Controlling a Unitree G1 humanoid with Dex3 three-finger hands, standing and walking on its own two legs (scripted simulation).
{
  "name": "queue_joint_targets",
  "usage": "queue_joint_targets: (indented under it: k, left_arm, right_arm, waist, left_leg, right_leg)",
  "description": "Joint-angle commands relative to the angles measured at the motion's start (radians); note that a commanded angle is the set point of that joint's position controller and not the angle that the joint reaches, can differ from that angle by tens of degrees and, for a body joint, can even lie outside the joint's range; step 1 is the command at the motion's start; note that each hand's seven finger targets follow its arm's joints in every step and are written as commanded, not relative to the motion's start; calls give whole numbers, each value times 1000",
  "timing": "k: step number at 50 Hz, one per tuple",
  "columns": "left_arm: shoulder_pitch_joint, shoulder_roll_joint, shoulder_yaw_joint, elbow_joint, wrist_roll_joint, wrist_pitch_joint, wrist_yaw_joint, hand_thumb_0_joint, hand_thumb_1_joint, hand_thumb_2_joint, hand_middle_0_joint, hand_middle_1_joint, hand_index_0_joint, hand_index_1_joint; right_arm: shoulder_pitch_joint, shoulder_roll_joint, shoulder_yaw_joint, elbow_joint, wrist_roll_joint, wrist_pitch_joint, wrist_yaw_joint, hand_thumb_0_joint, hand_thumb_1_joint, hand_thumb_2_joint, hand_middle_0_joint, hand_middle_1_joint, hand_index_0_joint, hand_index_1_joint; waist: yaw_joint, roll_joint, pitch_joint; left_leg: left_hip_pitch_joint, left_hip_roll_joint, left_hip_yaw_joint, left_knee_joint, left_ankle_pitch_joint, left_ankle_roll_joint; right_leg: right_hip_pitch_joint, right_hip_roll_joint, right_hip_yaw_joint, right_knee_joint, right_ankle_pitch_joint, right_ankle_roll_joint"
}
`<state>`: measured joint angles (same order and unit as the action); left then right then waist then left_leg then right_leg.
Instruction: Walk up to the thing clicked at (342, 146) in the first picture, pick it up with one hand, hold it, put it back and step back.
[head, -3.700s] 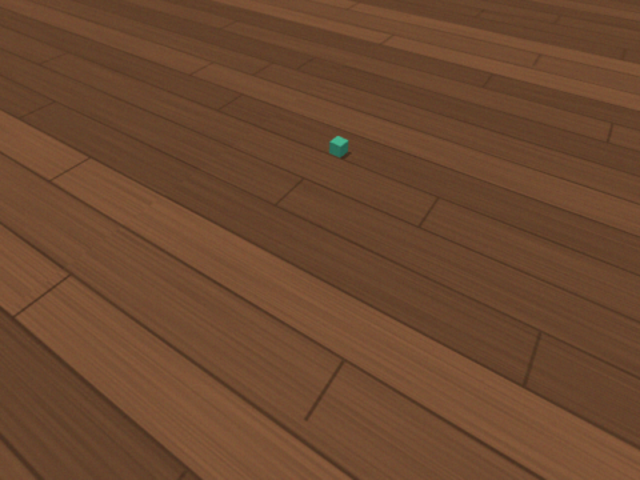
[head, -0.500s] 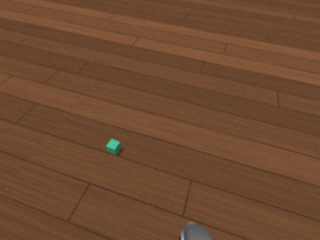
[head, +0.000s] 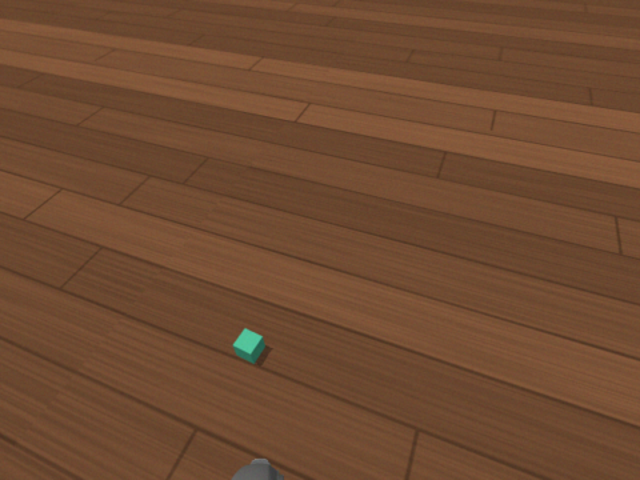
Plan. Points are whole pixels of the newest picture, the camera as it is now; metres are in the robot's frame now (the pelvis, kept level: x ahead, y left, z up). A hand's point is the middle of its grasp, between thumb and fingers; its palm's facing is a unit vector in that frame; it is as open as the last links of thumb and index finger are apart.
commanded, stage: walk up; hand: left
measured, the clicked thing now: (249, 345) +0.68 +0.27 -0.74
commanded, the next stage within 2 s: none
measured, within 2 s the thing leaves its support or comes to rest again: neither
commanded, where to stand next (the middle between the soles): +0.30 +0.03 m, yaw -1 degrees
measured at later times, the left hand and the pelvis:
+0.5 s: hand (117, 440) +0.23 +0.32 -0.15, palm faces -0.11 -0.94 -0.33, open 7.4 cm; pelvis +0.15 +0.06 +0.00, yaw -2 degrees
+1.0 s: hand (152, 379) +0.32 +0.29 -0.15, palm faces -0.04 -0.93 -0.37, open 7.4 cm; pelvis +0.23 +0.03 -0.02, yaw -2 degrees
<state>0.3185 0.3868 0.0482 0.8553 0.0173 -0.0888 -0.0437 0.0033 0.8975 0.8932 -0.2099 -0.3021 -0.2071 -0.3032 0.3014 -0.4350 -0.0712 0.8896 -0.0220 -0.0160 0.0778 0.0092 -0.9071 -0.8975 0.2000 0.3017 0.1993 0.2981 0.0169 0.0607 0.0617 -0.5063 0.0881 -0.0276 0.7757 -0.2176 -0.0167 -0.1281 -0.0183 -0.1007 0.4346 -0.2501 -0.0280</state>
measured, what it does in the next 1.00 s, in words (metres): walks ahead: left foot, then right foot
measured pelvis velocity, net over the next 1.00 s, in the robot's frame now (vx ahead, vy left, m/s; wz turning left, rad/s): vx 0.23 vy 0.03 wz -0.03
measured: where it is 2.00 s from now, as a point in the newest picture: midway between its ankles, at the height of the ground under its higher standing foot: (318, 477)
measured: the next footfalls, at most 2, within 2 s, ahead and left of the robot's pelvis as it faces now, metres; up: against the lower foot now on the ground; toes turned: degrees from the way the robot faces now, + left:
left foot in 0.12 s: +0.19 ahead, +0.16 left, +0.00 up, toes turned +5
right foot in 0.62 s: +0.31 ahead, -0.09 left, +0.00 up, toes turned -4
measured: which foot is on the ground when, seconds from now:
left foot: up 0.00-0.10, down 0.12-0.66, up 0.68-0.98, down 1.00-1.00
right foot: down 0.00-0.14, up 0.16-0.60, down 0.62-1.00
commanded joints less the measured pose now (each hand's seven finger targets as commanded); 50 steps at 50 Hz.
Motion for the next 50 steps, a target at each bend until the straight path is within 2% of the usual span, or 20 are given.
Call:
queue_joint_targets:
  k: [1,4,6,7,8,9,10,13,14,19,22,29,31,32,33,34,38,41,47,50]
  left_arm:
    - [-14,296,87,-76,-4,-22,16,0,900,900,-200,-300,-200,-300]
    - [-60,306,80,-85,-3,-11,13,0,900,900,-200,-300,-200,-300]
    - [-33,225,52,-87,8,-3,17,0,900,900,-200,-300,-200,-300]
    - [41,128,25,-85,-8,-1,12,0,900,900,-200,-300,-200,-300]
    - [72,174,32,-63,-15,12,23,0,900,900,-200,-300,-200,-300]
    - [43,256,49,-48,-12,19,35,0,900,900,-200,-300,-200,-300]
    - [16,274,45,-48,-13,15,36,0,900,900,-200,-300,-200,-300]
    - [59,232,45,-5,-32,22,25,0,900,900,-200,-300,-200,-300]
    - [69,222,44,-3,-33,31,20,0,900,900,-200,-300,-200,-300]
    - [6,211,44,-28,-17,44,3,0,900,900,-200,-300,-200,-300]
    - [-67,202,46,-52,-10,37,-8,0,900,900,-200,-300,-200,-300]
    - [-49,152,40,-13,-2,17,12,0,900,900,-200,-300,-200,-300]
    - [47,225,65,14,3,2,29,0,900,900,-200,-300,-200,-300]
    - [88,304,94,-6,8,-4,32,0,900,900,-200,-300,-200,-300]
    - [59,319,89,-28,-2,-1,34,0,900,900,-200,-300,-200,-300]
    - [33,338,92,-29,-9,8,34,0,900,900,-200,-300,-200,-300]
    - [-36,255,62,-42,-15,15,42,0,900,900,-200,-300,-200,-300]
    - [-84,241,54,-61,0,21,40,0,900,900,-200,-300,-200,-300]
    - [-154,237,45,-55,-3,55,38,0,900,900,-200,-300,-200,-300]
    - [-183,179,19,-40,-19,78,37,0,900,900,-200,-300,-200,-300]
  right_arm:
    - [-70,-155,-50,-91,-5,-43,6,0,-900,-900,200,300,200,300]
    - [22,-176,-63,-62,-7,-55,0,0,-900,-900,200,300,200,300]
    - [209,-235,-87,-4,-9,-68,-25,0,-900,-900,200,300,200,300]
    - [223,-310,-103,-19,-18,-77,-39,0,-900,-900,200,300,200,300]
    - [164,-334,-98,-62,-2,-81,-44,0,-900,-900,200,300,200,300]
    - [139,-333,-98,-65,20,-77,-41,0,-900,-900,200,300,200,300]
    - [107,-301,-89,-69,22,-75,-46,0,-900,-900,200,300,200,300]
    - [91,-213,-52,-80,23,-91,-60,0,-900,-900,200,300,200,300]
    - [90,-213,-51,-78,25,-95,-63,0,-900,-900,200,300,200,300]
    - [64,-219,-59,-116,17,-92,-65,0,-900,-900,200,300,200,300]
    - [81,-228,-62,-115,16,-85,-61,0,-900,-900,200,300,200,300]
    - [20,-202,-45,-132,17,-52,-64,0,-900,-900,200,300,200,300]
    - [57,-118,-10,-133,30,-50,-65,0,-900,-900,200,300,200,300]
    - [123,-87,5,-146,31,-55,-61,0,-900,-900,200,300,200,300]
    - [142,-110,4,-117,26,-43,-66,0,-900,-900,200,300,200,300]
    - [113,-198,-24,-103,17,-33,-77,0,-900,-900,200,300,200,300]
    - [95,-165,-18,-53,26,-26,-68,0,-900,-900,200,300,200,300]
    - [94,-145,-10,-27,13,-23,-67,0,-900,-900,200,300,200,300]
    - [42,-122,-9,19,11,-28,-81,0,-900,-900,200,300,200,300]
    - [32,-152,-18,41,-3,-39,-92,0,-900,-900,200,300,200,300]
  waist:
    - [27,-195,49]
    - [-46,-158,0]
    - [-138,69,-94]
    - [-118,338,-101]
    - [-88,218,-67]
    - [-85,155,-20]
    - [-73,88,3]
    - [-34,62,-8]
    - [-30,80,-15]
    - [-42,78,17]
    - [-67,64,45]
    - [-16,15,-4]
    - [34,-169,-119]
    - [32,-346,-209]
    - [28,-304,-150]
    - [40,-268,-124]
    - [-1,-233,-35]
    - [-11,-240,-21]
    - [-17,-228,-51]
    - [-43,-118,-47]
  left_leg:
    - [85,16,43,-144,55,14]
    - [297,-7,78,-192,18,38]
    - [542,-15,4,-277,-154,70]
    - [604,191,-356,-450,-315,134]
    - [546,317,-631,-571,-360,190]
    - [480,353,-653,-554,-343,255]
    - [438,316,-539,-525,-175,260]
    - [410,182,-175,-453,326,149]
    - [390,166,-136,-465,341,139]
    - [390,177,-74,-530,149,227]
    - [387,162,-55,-541,68,230]
    - [264,144,13,-314,300,190]
    - [213,46,78,-53,167,124]
    - [86,-38,117,148,-116,87]
    - [-32,-112,64,232,-340,61]
    - [-44,-72,29,297,-408,63]
    - [-23,-39,-17,240,-235,45]
    - [64,-49,26,136,-186,21]
    - [278,-57,74,-126,-15,9]
    - [390,-31,4,-275,24,39]
  right_leg:
    - [-134,-240,172,-199,-204,-168]
    - [-236,-241,175,-90,-256,-151]
    - [-327,-146,92,303,-79,-98]
    - [-492,2,10,608,-226,-30]
    - [-573,65,103,700,-267,-19]
    - [-569,3,165,751,-276,-34]
    - [-555,-24,193,764,-221,-32]
    - [-442,-50,230,658,-92,-18]
    - [-415,-42,210,645,-50,-8]
    - [-449,-60,161,492,18,29]
    - [-443,-69,128,373,50,32]
    - [-111,-17,44,103,150,4]
    - [102,-52,125,2,151,-32]
    - [225,-252,434,-48,57,-103]
    - [193,-376,646,-134,-20,-184]
    - [150,-408,695,-125,-78,-263]
    - [-9,-236,362,-135,21,-166]
    - [-133,-192,248,-123,111,-180]
    - [-261,-214,210,-31,39,-161]
    - [-382,-181,207,57,-113,-85]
